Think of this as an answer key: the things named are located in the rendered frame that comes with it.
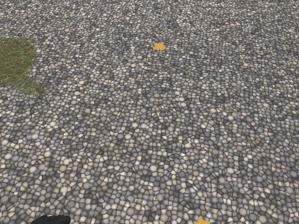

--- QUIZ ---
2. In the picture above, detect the left robot hand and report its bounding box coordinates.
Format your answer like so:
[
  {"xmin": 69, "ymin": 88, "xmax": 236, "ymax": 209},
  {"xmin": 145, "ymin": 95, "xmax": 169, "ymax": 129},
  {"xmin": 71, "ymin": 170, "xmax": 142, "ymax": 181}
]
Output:
[{"xmin": 31, "ymin": 215, "xmax": 71, "ymax": 224}]

